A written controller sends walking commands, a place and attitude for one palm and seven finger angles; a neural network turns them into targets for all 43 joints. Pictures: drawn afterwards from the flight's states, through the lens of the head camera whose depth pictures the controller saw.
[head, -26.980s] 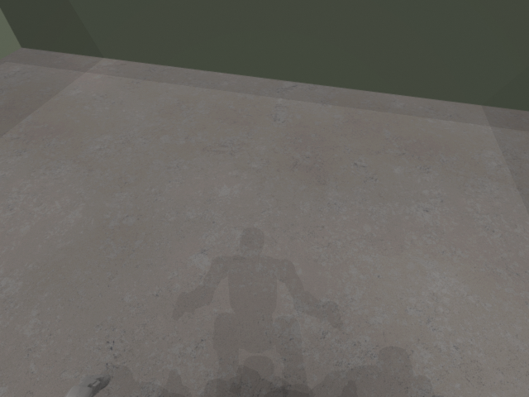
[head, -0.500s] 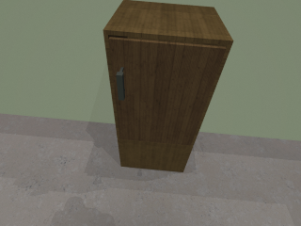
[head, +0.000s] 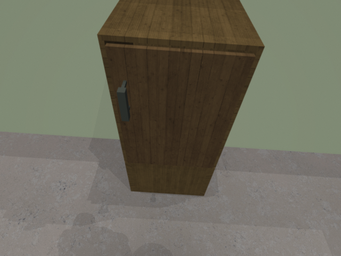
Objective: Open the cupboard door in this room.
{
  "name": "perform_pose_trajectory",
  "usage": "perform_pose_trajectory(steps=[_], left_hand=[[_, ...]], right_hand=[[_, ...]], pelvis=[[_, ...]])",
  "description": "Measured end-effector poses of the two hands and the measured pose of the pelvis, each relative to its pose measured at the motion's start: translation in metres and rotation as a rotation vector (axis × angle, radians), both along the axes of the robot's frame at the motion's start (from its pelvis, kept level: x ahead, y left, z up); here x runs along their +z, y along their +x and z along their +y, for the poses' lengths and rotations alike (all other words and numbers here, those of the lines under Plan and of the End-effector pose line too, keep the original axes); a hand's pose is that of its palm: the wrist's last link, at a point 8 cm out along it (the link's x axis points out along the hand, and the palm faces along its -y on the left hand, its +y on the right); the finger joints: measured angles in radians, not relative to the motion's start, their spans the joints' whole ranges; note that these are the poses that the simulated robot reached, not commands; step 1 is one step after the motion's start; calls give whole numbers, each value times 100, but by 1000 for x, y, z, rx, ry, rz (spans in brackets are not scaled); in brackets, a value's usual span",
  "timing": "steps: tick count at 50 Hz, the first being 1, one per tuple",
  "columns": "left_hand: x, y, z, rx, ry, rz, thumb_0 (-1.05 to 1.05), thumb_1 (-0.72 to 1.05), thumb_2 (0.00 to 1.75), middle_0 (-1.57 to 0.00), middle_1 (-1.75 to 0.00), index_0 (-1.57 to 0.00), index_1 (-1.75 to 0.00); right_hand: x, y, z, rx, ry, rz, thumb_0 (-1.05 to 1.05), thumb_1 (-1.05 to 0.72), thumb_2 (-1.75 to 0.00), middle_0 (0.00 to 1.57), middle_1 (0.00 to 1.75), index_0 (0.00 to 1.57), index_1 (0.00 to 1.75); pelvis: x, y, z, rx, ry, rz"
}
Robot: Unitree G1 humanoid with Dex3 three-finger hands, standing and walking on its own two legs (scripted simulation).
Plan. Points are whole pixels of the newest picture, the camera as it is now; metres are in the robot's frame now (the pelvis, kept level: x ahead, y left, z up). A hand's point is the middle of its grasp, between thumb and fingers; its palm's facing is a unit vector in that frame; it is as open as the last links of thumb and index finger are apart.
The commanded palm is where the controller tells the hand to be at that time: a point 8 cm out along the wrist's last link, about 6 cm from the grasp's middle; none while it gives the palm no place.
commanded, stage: come to a stop and stand still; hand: left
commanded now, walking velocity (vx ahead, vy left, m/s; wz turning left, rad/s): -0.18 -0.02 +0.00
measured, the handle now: (125, 100) +0.56 +0.17 +0.03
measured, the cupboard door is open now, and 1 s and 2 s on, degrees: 0 0 0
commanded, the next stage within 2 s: look again from close up in 0.80 s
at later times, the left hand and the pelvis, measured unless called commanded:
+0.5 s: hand out of the picture +0.03 +0.17 -0.18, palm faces +0.09 -0.97 -0.21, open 7.3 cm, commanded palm none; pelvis -0.01 -0.01 +0.00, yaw +1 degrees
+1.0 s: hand out of the picture -0.02 +0.17 -0.17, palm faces +0.06 -0.97 -0.24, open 7.4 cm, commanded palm none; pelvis +0.00 -0.01 +0.00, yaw +1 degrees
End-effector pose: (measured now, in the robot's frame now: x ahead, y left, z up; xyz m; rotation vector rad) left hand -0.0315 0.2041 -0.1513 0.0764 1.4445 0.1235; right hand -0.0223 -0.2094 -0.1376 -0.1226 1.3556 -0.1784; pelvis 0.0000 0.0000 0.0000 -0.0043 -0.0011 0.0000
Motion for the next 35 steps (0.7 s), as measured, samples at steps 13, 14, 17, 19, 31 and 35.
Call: perform_pose_trajectory(steps=[13,14,17,19,31,35], left_hand=[[7,71,2,6,117,-157,2,94,89,-20,-30,-20,-30],[6,71,2,12,115,-166,2,94,89,-20,-30,-20,-30],[2,69,7,25,105,-178,1,94,89,-20,-30,-20,-30],[1,67,10,30,96,-176,1,94,89,-20,-30,-20,-30],[5,20,7,26,71,-101,1,92,89,-20,-30,-20,-30],[4,4,0,31,51,-55,1,91,89,-20,-30,-20,-30]], right_hand=[[-21,22,-21,17,51,83,1,-90,-90,20,30,20,30],[-20,26,-22,25,42,73,1,-90,-90,20,30,20,30],[-14,37,-26,38,9,32,1,-91,-90,20,30,20,30],[-9,41,-28,43,-8,0,1,-91,-90,20,30,20,30],[-3,44,-31,78,-12,-57,1,-93,-90,20,30,20,30],[-2,30,-27,73,-3,-26,1,-92,-90,20,30,20,30]], pelvis=[[-8,11,-25,45,8,-7],[-8,9,-24,47,7,-10],[-8,4,-21,36,21,-25],[-7,1,-18,28,25,-30],[-2,-12,-14,23,14,-23],[0,-11,-13,23,12,-19]])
